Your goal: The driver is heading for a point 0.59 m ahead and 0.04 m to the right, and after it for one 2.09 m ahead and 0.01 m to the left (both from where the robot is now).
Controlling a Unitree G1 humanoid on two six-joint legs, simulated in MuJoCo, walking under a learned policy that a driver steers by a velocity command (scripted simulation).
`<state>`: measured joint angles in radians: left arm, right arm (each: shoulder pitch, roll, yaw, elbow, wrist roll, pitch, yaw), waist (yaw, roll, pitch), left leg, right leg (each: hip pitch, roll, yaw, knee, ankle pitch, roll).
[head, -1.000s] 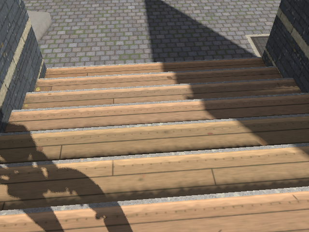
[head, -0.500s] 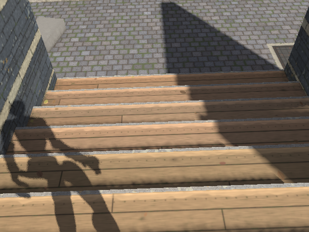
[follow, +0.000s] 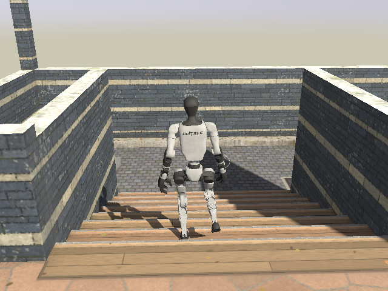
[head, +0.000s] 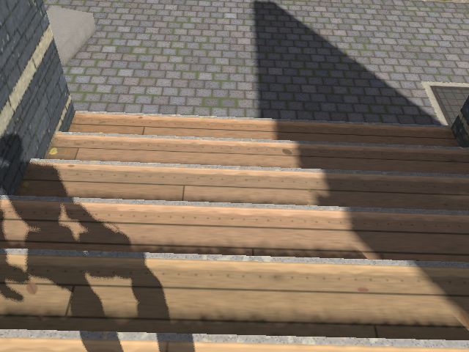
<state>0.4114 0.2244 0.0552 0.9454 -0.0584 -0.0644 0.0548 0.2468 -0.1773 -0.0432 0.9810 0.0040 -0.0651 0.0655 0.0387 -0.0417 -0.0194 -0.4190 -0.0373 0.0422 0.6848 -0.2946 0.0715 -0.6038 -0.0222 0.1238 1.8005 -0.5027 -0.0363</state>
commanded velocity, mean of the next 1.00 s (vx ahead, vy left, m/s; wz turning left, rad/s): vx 0.50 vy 0.00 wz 0.10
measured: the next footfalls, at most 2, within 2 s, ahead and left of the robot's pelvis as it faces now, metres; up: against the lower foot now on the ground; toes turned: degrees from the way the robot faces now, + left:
right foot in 0.52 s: +0.44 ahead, -0.20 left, -0.15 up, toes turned -1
left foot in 1.20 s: +0.80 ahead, +0.14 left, -0.29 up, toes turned +15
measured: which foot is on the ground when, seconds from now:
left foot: down 0.00-0.54, up 0.56-1.00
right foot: up 0.00-0.50, down 0.52-1.00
